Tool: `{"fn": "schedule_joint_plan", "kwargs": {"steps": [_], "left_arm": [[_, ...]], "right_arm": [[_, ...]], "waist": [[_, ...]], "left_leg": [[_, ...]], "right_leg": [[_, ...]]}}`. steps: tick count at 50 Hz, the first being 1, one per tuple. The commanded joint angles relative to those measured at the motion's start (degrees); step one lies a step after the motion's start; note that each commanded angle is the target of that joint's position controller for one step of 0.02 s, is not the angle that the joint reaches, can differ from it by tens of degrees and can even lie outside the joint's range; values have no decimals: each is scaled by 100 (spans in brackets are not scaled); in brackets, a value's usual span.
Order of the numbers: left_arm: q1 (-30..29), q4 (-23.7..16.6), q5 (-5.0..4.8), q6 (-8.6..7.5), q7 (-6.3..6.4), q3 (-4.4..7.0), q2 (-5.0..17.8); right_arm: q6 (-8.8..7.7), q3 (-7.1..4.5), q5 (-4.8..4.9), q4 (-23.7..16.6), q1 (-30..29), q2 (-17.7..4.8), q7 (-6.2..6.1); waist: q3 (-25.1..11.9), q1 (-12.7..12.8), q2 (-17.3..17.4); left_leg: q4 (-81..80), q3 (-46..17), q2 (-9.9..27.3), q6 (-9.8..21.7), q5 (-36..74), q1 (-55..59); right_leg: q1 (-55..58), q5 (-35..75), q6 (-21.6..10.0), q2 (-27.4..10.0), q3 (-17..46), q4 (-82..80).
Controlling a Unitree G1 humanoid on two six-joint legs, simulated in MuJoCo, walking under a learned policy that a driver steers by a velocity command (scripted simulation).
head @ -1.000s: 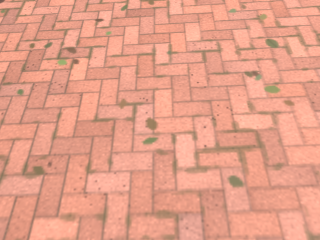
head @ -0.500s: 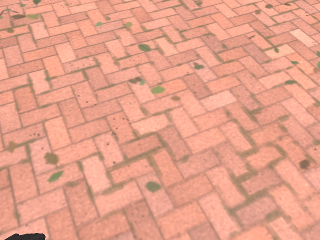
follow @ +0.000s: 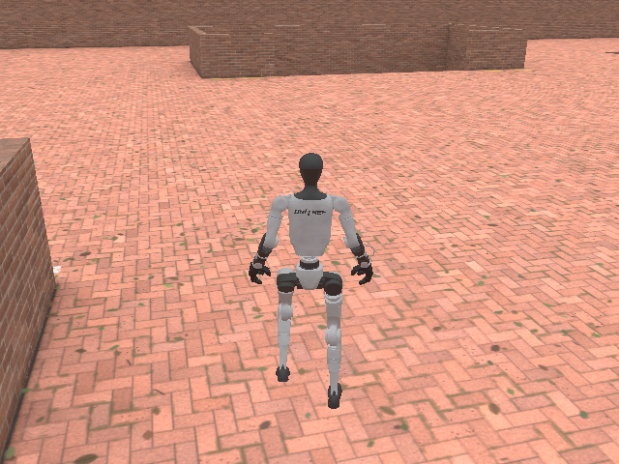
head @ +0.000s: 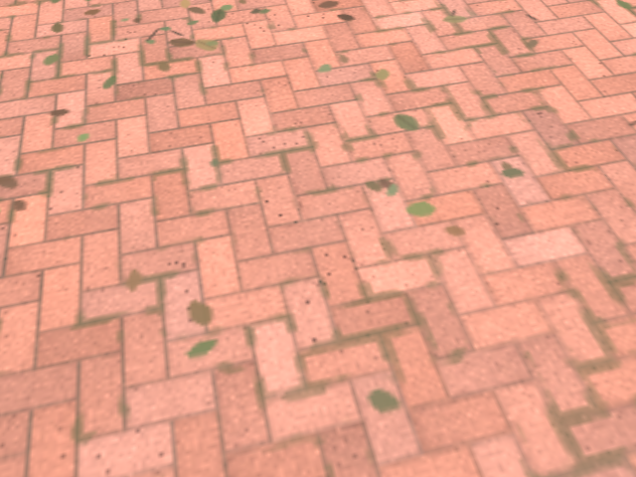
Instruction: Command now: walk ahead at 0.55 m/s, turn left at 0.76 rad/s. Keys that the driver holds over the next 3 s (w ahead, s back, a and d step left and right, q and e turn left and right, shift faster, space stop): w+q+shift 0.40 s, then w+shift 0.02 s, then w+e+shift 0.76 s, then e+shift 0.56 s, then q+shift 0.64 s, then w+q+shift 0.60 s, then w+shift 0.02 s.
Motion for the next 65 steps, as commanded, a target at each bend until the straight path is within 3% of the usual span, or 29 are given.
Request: {"fn": "schedule_joint_plan", "kwargs": {"steps": [1,2,3,9,11,12,13,14,15,18,22,29,33,35,37,38,39,41,45,48,53,55,56,57,58,59,60,62,65], "left_arm": [[161,-197,9,-191,-21,294,968],[152,-168,4,-205,-41,317,1030],[369,-31,340,-188,-134,253,999],[397,182,312,-136,-174,334,1300],[389,276,246,-61,-203,355,1477],[254,248,158,-15,-233,336,1524],[198,53,246,-41,-280,184,1082],[-180,-629,248,-166,-378,17,426],[-996,-814,389,-229,-387,47,905],[-351,-444,390,-252,-349,-40,831],[-321,-268,418,85,-402,-114,734],[-1906,-475,102,-12,-565,-329,350],[-1295,-160,-6,-22,-541,-263,660],[339,379,-21,45,-459,-101,1069],[2639,1048,-13,100,-312,168,1490],[1919,1075,80,171,-287,255,1775],[1147,781,30,140,-350,238,1482],[902,879,38,99,-314,104,785],[674,944,35,-182,-280,63,947],[736,901,-17,-248,-287,148,1034],[1229,1060,-92,-216,-300,279,1259],[1181,1056,-36,-208,-250,329,1464],[886,984,-15,-227,-263,373,1663],[561,866,19,-300,-277,340,1485],[601,646,-46,-344,-239,88,428],[1013,287,-251,-277,-233,-25,460],[411,471,-84,-139,-169,40,889],[-161,478,60,8,-256,94,828],[-367,192,158,270,-377,33,371]], "right_arm": [[-199,36,2,-821,-1001,-154,90],[-203,57,6,-858,-1034,-128,115],[30,18,-630,-864,-1228,-274,372],[95,109,-393,-1058,-1697,-298,563],[45,43,-370,-767,-754,-435,390],[-22,-77,-348,-312,599,-586,267],[-47,-255,-363,36,1731,-1153,155],[-22,-391,-225,-165,1351,-2049,85],[-20,-356,-221,-366,1127,-1815,86],[-162,-154,-328,-246,635,-1169,-40],[-426,47,-243,-168,493,-689,-21],[-751,214,-189,528,1473,-456,-33],[-755,165,-380,731,1284,-846,-242],[-603,88,-608,685,925,-1001,-374],[-524,63,-608,474,17,-1006,-400],[-678,288,-374,177,559,28,-204],[-818,414,-412,-41,439,-221,-193],[-938,472,-482,-144,-156,-426,-100],[-530,668,-745,-455,-496,-135,-35],[-563,782,-546,-912,-1657,-9,58],[-610,742,-400,-1051,-2067,-34,-7],[-662,562,-403,-845,-1353,-418,-116],[-699,435,-371,-614,-391,-643,-191],[-724,245,-434,-328,901,-1020,-310],[-721,98,-675,-138,1782,-1390,-397],[-646,0,-633,-152,1283,-1637,-315],[-610,96,-598,-297,617,-893,-282],[-622,267,-619,-113,369,-227,-236],[-733,351,-368,374,792,61,-168]], "waist": [[467,331,-851],[541,307,-858],[606,306,-631],[928,230,-917],[340,-323,-784],[-452,-1051,-353],[-926,-1425,688],[-1286,-958,2461],[-933,-1190,1113],[92,-279,58],[480,13,35],[841,-582,38],[213,-38,448],[-552,779,627],[-971,1967,-55],[-941,654,-2352],[-1116,571,-1159],[45,153,406],[869,-450,195],[1120,-69,-54],[470,442,-430],[-223,89,-428],[-759,-512,-464],[-1399,-1150,-373],[-2049,-1156,979],[-2674,-619,2297],[-1460,-655,1020],[-341,-519,32],[-14,-229,664]], "left_leg": [[-309,-184,323,12,343,-1651],[-445,-165,370,26,411,-1590],[-611,136,234,129,314,-1161],[-1775,787,158,814,-414,-226],[-2015,1286,-588,1127,-940,1323],[-2353,1296,-1056,1303,-643,3094],[-2916,-14,-453,1356,-1549,4706],[-4875,-3831,832,1935,-3932,5427],[-5454,-4507,1105,1921,-3544,5164],[-5008,-2840,644,1746,-1424,3253],[-5521,-1931,65,1810,-625,2242],[-6222,-519,29,993,3495,3394],[-5547,179,444,582,7429,4560],[-3561,380,609,401,9073,4767],[1061,651,-30,380,6540,2940],[3445,99,-1389,-65,-929,-496],[3397,-834,-1055,169,-701,-1212],[2122,-893,-386,411,-73,-817],[418,-396,85,157,-277,-13],[-1638,26,122,-56,1124,705],[-3284,129,-327,126,2189,1418],[-3574,69,-618,241,1408,2422],[-3616,-74,-474,304,1126,3534],[-3275,-539,150,429,174,4986],[-3505,-2424,1900,655,-1487,6395],[-4638,-5153,2672,1167,-2255,6505],[-4762,-4138,2226,1093,-1885,5579],[-4437,-1994,1728,975,1954,4327],[-4296,-596,1469,766,4464,3826]], "right_leg": [[953,-955,-903,-1639,1123,-1240],[884,-878,-886,-1672,936,-1280],[503,-1027,-736,-1598,524,-1390],[428,-588,-490,-1681,-535,-1227],[332,2895,-476,-1584,-1003,468],[-245,4405,-391,-1329,-1279,2423],[-1910,2100,-179,-1002,-1130,4585],[-4156,-1528,159,143,-138,6187],[-4818,-999,104,36,849,6566],[-3989,-5,11,-612,838,5574],[-3549,534,197,-630,577,4654],[-3376,2451,-348,-82,-317,1938],[-2205,2037,-792,768,-411,1550],[-896,1351,-944,1171,-489,1818],[1333,340,-1490,587,509,1462],[3006,-168,-2593,-893,4081,947],[2735,-953,-2907,-1217,5624,-154],[855,-1145,-2396,-982,4655,-679],[-1555,-69,-2032,7,3144,-1052],[-2302,950,-1790,351,2669,-1397],[-621,3490,-1257,223,2677,-641],[-51,4924,-986,200,2692,662],[-308,4803,-872,299,2662,1834],[-1133,3831,-826,503,2480,3296],[-2588,-743,-818,935,1835,5241],[-3592,-1131,-748,927,1341,6330],[-3992,-483,-721,419,1134,6323],[-3802,-230,-514,134,923,5865],[-3899,-593,-384,-24,769,5420]]}}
